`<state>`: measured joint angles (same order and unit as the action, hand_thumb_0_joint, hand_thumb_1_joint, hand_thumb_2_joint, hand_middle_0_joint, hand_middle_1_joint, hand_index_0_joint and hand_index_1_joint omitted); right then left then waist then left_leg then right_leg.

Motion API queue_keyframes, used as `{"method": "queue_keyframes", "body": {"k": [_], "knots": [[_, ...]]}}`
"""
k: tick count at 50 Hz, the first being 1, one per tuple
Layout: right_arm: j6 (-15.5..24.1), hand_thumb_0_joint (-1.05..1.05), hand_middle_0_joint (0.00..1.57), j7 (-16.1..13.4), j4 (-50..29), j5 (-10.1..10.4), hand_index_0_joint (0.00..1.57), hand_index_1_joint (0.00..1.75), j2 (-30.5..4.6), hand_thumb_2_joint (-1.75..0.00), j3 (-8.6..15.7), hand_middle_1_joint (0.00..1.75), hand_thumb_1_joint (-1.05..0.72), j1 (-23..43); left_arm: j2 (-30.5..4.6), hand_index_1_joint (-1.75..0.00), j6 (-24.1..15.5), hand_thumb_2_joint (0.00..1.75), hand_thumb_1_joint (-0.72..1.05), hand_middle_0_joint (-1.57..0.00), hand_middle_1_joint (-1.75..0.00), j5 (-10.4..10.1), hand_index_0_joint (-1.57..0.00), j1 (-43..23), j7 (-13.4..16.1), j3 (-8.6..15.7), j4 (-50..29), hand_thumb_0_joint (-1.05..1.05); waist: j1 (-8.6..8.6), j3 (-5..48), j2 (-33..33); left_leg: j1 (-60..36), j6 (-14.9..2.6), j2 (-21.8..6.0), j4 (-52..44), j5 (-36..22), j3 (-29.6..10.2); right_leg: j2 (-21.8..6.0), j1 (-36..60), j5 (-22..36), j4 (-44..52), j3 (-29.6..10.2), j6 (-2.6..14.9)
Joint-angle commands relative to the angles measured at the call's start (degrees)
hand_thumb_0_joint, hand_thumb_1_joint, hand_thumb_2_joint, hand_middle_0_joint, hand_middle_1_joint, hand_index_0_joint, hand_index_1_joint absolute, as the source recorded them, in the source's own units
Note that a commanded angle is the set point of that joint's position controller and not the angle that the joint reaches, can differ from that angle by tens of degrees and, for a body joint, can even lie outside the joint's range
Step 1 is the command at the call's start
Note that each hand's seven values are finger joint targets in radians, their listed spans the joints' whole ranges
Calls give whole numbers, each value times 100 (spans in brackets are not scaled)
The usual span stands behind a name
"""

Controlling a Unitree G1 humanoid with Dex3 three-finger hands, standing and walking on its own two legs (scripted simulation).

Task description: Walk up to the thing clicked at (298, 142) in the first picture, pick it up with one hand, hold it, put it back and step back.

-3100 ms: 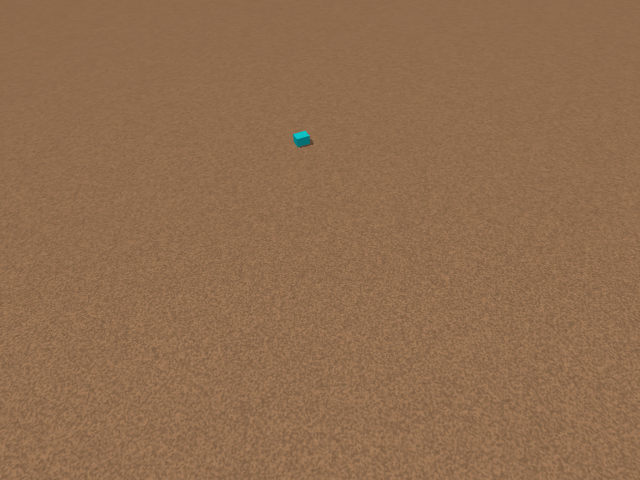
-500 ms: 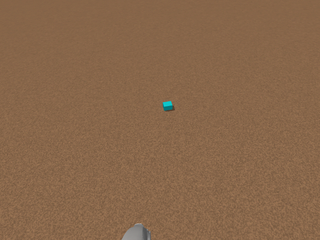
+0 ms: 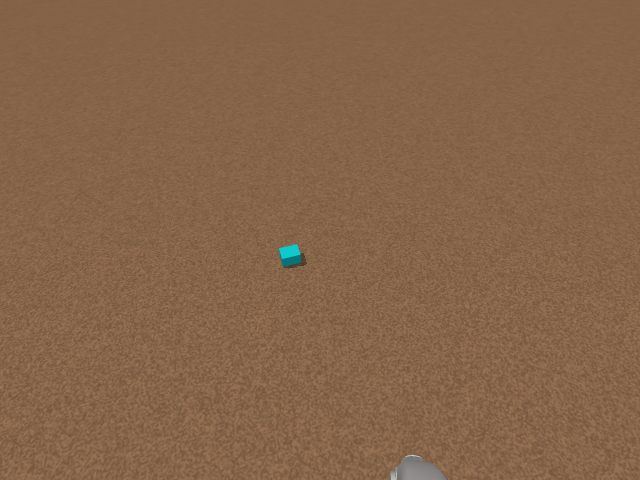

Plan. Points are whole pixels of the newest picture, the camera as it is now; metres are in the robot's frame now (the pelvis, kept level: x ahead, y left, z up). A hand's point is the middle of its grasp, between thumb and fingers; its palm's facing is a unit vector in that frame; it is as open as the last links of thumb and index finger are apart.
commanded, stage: walk up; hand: left
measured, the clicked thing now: (290, 255) +1.05 +0.14 -0.74
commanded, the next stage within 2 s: none
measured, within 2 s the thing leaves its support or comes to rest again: neither
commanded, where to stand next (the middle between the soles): +0.69 -0.14 m, yaw +5 degrees
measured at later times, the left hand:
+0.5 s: hand (193, 438) +0.23 +0.22 -0.16, palm faces +0.01 -0.95 -0.31, open 7.4 cm
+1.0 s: hand (264, 286) +0.47 +0.12 -0.12, palm faces +0.02 -0.92 -0.39, open 7.3 cm
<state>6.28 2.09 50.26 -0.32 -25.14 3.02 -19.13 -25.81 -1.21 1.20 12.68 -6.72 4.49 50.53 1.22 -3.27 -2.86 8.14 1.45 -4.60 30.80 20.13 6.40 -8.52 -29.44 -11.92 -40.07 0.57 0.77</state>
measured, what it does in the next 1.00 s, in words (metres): walks ahead: right foot, then left foot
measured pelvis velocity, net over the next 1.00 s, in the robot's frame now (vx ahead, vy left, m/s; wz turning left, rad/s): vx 0.39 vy -0.16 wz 0.02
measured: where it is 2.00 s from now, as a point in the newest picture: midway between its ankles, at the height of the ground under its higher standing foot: (382, 338)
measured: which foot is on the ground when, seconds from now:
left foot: down 0.00-0.08, up 0.10-0.42, down 0.44-0.86, up 0.88-1.00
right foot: up 0.00-0.04, down 0.06-0.46, up 0.48-0.82, down 0.84-1.00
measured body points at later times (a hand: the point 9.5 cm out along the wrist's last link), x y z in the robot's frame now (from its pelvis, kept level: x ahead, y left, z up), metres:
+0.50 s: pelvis +0.21 -0.06 -0.01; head +0.22 -0.03 +0.44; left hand +0.23 +0.27 -0.14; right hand +0.30 -0.39 -0.09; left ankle +0.29 +0.05 -0.73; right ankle +0.15 -0.17 -0.71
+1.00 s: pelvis +0.39 -0.16 +0.00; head +0.40 -0.18 +0.45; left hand +0.47 +0.17 -0.09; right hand +0.44 -0.49 -0.12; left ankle +0.37 +0.00 -0.66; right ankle +0.44 -0.27 -0.73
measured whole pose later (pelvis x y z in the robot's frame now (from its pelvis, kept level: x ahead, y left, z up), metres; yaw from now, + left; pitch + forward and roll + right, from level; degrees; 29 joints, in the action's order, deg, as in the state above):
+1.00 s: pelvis +0.39 -0.16 +0.00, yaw +1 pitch -3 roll +1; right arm 3.3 1.2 53.3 0.1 -26.2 2.8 -18.1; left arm -23.1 -3.2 0.2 13.6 -4.1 3.6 49.1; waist -0.6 -3.9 2.0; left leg 24.5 -1.7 -4.4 62.2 22.0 -0.2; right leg -3.7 -18.3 -14.1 -35.2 5.2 1.5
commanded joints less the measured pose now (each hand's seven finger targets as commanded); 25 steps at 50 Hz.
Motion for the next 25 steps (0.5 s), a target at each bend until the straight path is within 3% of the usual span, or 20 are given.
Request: {"method": "queue_keyframes", "body": {"k": [1, 2, 3, 4, 5, 6, 8, 10, 14, 17, 19, 20, 21, 22, 23, 24, 25], "knots": [[78, 0, 20, -148, -477, 19, 20, 30, -1493, -90, 438, 30, -90, 417, -1070, -30, -229, 90, 90, -20, -30, 21, -20, 509, 90, 441, -186, 0, -560, 501, 537, 1165, -893, -861, 83, -1145, -454, 550, 2180, 181, 531, 545, 111], [57, 0, 20, -149, -423, -4, 20, 30, -1176, -90, 325, 30, -90, 114, -1269, -30, -280, 90, 90, -20, -30, 29, -20, 1015, 151, 554, -33, 0, -764, 781, -364, 1596, -725, -445, 1575, -1282, -106, 577, 3058, -401, 941, 312, 213], [57, 0, 20, -138, -561, 13, 20, 30, -739, -90, 166, 30, -90, 64, -1794, -30, -328, 90, 90, -20, -30, 79, -20, 1561, 246, 700, -28, 0, -1006, 805, -1740, 2763, -463, 227, 3359, -79, 131, -656, 3553, -1622, 1828, -1648, 599], [20, 0, 20, -189, -610, 64, 20, 30, -1025, -90, 232, 30, -90, 251, -2049, -30, -323, 90, 90, -20, -30, -21, -20, 1340, 283, 655, -197, 0, -939, 636, -1688, 3603, -369, 440, 3984, 982, -199, -1645, 3372, -2300, 2820, -3580, 1245], [-33, 0, 20, -227, -471, 36, 20, 30, -1354, -90, 322, 30, -90, 483, -1956, -30, -295, 90, 90, -20, -30, -97, -20, 897, 296, 606, -335, 0, -796, 263, -825, 3434, -389, -3, 4237, 731, -791, -1693, 2616, -2574, 2795, -3383, 1439], [-41, 0, 20, -188, -321, 101, 20, 30, -1375, -90, 321, 30, -90, 337, -1750, -30, -284, 90, 90, -20, -30, -135, -20, 557, 328, 552, -421, 0, -604, 53, -528, 3241, -400, -134, 4060, 291, -916, -1362, 2246, -2337, 2738, -2711, 1386], [-45, 0, 20, -120, -65, 77, 20, 30, -1276, -90, 306, 30, -90, -57, -1428, -30, -300, 90, 90, -20, -30, -96, -20, 148, 362, 435, -517, 0, -271, -76, -703, 2775, -362, -357, 3248, 22, -822, -864, 1684, -1818, 2586, -1627, 1199], [-76, 0, 20, -39, 93, 26, 20, 30, -1203, -90, 322, 30, -90, -318, -1290, -30, -331, 90, 90, -20, -30, -79, -20, 138, 356, 371, -535, 0, -199, 13, -798, 2343, -265, -264, 2736, -258, -584, -505, 1463, -1242, 2553, -941, 1120], [-71, 0, 20, 37, -123, -42, 20, 30, -1031, -90, 294, 30, -90, 192, -1322, -30, -361, 90, 90, -20, -30, -21, -20, 350, 332, 396, -661, 0, -402, 33, -655, 2299, -156, -175, 1376, -371, -361, -686, 1676, -1130, 2600, -812, 1313], [-22, 0, 20, 42, -200, -40, 20, 30, -991, -90, 326, 30, -90, 385, -1353, -30, -329, 90, 90, -20, -30, -10, -20, 292, 299, 354, -744, 0, -391, 81, -392, 1728, -198, -42, 799, -727, -234, -710, 1489, -1262, 2470, -683, 1221], [24, 0, 20, 28, -143, -24, 20, 30, -990, -90, 368, 30, -90, 141, -1375, -30, -294, 90, 90, -20, -30, -21, -20, 132, 286, 325, -791, 0, -175, 95, -181, 887, -236, 115, 344, -1118, -104, -599, 1079, -1432, 2145, -488, 1083], [53, 0, 20, 3, -66, -34, 20, 30, -1018, -90, 404, 30, -90, -54, -1297, -30, -266, 90, 90, -20, -30, -17, -20, 68, 281, 277, -789, 0, -16, 107, -6, 379, -281, 226, 178, -1107, -4, -467, 763, -1475, 1765, -301, 991], [81, 0, 20, -57, 44, -50, 20, 30, -1195, -90, 470, 30, -90, -454, -1087, -30, -256, 90, 90, -20, -30, 18, -20, 130, 288, 185, -820, 0, 186, 335, 367, -513, -373, 274, 194, -827, -158, -328, 313, -1155, 1037, -170, 858], [132, 0, 20, -139, 97, -80, 20, 30, -1512, -90, 566, 30, -90, -937, -778, -30, -254, 90, 90, -20, -30, -11, -20, 305, 293, 91, -833, 0, 454, 631, 1332, -1338, -627, -286, -550, 320, -1148, 149, -246, -583, -587, 307, 614], [159, 0, 20, -215, -57, -131, 20, 30, -2028, -90, 670, 30, -90, -1143, -484, -30, -244, 90, 90, -20, -30, -41, -20, 539, 291, 41, -834, 0, 396, 712, 2087, -1898, -1081, -1831, -1394, 1130, -3968, 935, -1447, -1733, -2144, 319, 183], [126, 0, 20, -227, -220, 59, 20, 30, -2127, -90, 697, 30, -90, -938, -1204, -30, -177, 90, 90, -20, -30, -23, -20, 554, 388, 213, -709, 0, 424, 634, 1152, -1538, -1685, -2396, -1669, 1370, -4815, 749, -1557, -1878, -2632, -357, 184], [108, 0, 20, -225, -246, 103, 20, 30, -1943, -90, 649, 30, -90, -687, -1326, -30, -166, 90, 90, -20, -30, -16, -20, 399, 428, 197, -637, 0, 294, 291, 583, -1089, -1772, -2248, -1566, 789, -4205, 500, -1557, -1560, -2840, -642, 157]]}}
